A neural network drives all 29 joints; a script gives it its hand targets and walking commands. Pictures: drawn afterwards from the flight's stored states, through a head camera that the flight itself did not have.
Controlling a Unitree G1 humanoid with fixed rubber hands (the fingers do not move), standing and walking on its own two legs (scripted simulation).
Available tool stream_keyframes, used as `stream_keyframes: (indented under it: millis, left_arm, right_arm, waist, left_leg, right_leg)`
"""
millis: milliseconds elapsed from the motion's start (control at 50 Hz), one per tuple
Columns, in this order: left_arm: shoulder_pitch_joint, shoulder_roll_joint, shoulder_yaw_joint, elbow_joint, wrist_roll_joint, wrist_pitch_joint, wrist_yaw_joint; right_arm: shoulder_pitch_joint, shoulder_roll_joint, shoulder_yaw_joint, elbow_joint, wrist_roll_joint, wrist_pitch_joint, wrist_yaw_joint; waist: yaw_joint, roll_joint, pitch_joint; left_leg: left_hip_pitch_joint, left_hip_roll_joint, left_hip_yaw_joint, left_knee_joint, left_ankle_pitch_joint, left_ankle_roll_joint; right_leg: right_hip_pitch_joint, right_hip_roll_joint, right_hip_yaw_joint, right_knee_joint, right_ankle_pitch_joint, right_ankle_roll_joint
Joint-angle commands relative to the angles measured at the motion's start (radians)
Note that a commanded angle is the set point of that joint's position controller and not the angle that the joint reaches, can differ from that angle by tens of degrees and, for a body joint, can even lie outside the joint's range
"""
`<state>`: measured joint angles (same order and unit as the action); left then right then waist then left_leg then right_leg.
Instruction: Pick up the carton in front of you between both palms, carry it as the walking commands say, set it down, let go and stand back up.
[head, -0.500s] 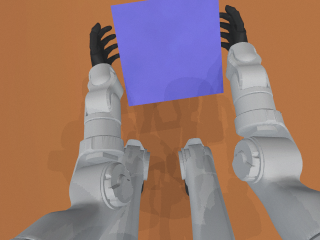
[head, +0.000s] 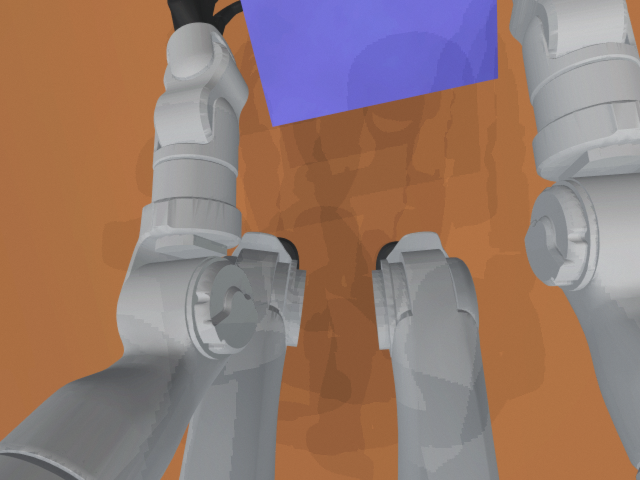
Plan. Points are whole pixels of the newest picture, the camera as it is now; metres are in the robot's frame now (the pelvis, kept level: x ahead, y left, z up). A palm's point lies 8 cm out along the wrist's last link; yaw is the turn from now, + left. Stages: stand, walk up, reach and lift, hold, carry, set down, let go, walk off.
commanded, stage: set down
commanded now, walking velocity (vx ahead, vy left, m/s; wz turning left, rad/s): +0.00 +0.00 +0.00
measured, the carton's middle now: out of the picture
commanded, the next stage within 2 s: none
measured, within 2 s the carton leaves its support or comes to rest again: rests again in 0.68 s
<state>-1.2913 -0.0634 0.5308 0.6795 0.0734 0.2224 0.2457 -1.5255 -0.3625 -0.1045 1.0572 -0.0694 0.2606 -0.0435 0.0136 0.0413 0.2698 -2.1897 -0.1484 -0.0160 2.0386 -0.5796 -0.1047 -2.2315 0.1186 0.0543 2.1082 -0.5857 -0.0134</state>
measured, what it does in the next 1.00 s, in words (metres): stands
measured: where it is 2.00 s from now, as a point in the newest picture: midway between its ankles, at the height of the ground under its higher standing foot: (336, 315)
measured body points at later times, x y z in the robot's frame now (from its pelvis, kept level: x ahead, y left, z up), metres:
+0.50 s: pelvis +0.00 +0.00 -0.02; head +0.36 -0.05 +0.23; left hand +0.55 +0.10 -0.18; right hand +0.58 -0.20 -0.18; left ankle +0.12 +0.13 -0.37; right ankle +0.09 -0.10 -0.37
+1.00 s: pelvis +0.02 +0.00 -0.03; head +0.39 -0.06 +0.22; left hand +0.56 +0.11 -0.20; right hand +0.59 -0.20 -0.21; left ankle +0.11 +0.13 -0.37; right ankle +0.09 -0.10 -0.37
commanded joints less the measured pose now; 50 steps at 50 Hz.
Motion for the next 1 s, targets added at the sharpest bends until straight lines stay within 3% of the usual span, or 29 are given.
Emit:
stream_keyframes:
  millis: [0, 40, 100, 320, 560, 820, 980]
  left_arm:
    - [-0.732, -0.706, -0.513, -0.035, -0.111, -0.021, -0.253]
    - [-0.702, -0.724, -0.512, -0.028, -0.108, -0.023, -0.245]
    - [-0.691, -0.766, -0.518, -0.008, -0.113, -0.02, -0.27]
    - [-0.608, -0.695, -0.382, 0.118, -0.039, -0.002, -0.288]
    - [-0.497, -0.619, -0.268, 0.213, 0.025, 0.013, -0.311]
    - [-0.361, -0.567, -0.214, 0.279, 0.051, 0.009, -0.336]
    - [-0.306, -0.529, -0.191, 0.306, 0.062, 0.002, -0.333]
  right_arm:
    - [-0.503, 0.886, 0.259, -0.134, 0.129, -0.063, 0.248]
    - [-0.453, 0.862, 0.236, -0.098, 0.112, -0.063, 0.243]
    - [-0.402, 0.902, 0.203, -0.079, 0.101, -0.064, 0.258]
    - [-0.357, 0.835, 0.094, 0.053, 0.012, -0.05, 0.297]
    - [-0.283, 0.758, 0.033, 0.116, -0.057, -0.032, 0.313]
    - [-0.168, 0.708, 0.018, 0.163, -0.092, -0.029, 0.304]
    - [-0.145, 0.647, 0.009, 0.167, -0.107, -0.037, 0.296]
  waist:
    - [-0.005, -0.123, -1.316]
    - [-0.022, -0.085, -1.269]
    - [-0.04, -0.052, -1.229]
    - [-0.062, -0.049, -0.937]
    - [-0.045, -0.059, -0.783]
    - [-0.039, -0.066, -0.717]
    - [-0.045, -0.065, -0.679]
  left_leg:
    - [0.532, -0.02, 0.134, -0.038, 0.379, 0.049]
    - [0.525, -0.022, 0.138, -0.026, 0.379, 0.038]
    - [0.493, -0.028, 0.128, -0.012, 0.4, 0.04]
    - [0.405, -0.03, 0.102, -0.016, 0.25, 0.051]
    - [0.313, -0.03, 0.095, -0.006, 0.211, 0.057]
    - [0.216, -0.026, 0.095, 0.021, 0.244, 0.055]
    - [0.204, -0.022, 0.087, 0.035, 0.244, 0.052]
  right_leg:
    - [0.743, -0.004, -0.03, -0.177, 0.477, 0.017]
    - [0.729, -0.003, -0.027, -0.163, 0.486, 0.013]
    - [0.704, 0.0, -0.024, -0.144, 0.518, 0.002]
    - [0.475, -0.014, -0.037, -0.14, 0.299, -0.019]
    - [0.433, -0.026, -0.006, -0.131, 0.289, -0.035]
    - [0.458, -0.034, 0.032, -0.11, 0.4, -0.041]
    - [0.431, -0.043, 0.034, -0.099, 0.394, -0.04]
